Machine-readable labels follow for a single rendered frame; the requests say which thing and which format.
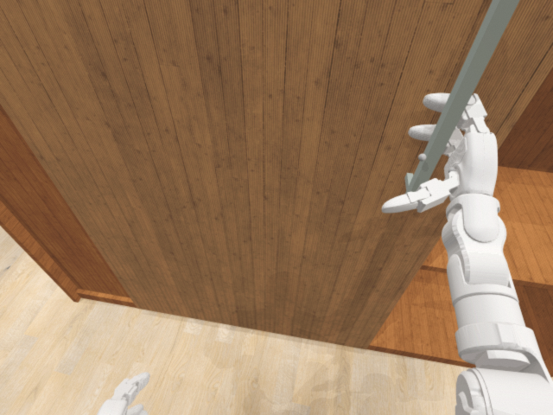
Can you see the handle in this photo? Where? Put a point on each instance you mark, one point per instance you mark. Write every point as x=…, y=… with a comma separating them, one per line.
x=487, y=39

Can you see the robot right upper arm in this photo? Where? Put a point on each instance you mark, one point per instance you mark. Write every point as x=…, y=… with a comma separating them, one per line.
x=481, y=391

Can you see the right robot forearm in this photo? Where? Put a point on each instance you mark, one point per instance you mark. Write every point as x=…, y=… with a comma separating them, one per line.
x=491, y=330

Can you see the robot right hand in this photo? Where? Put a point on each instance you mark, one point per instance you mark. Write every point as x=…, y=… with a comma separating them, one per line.
x=474, y=157

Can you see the wardrobe door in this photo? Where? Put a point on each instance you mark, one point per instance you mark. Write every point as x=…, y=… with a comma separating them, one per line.
x=29, y=194
x=230, y=158

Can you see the robot left hand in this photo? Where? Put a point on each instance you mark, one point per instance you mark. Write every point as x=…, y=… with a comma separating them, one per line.
x=124, y=395

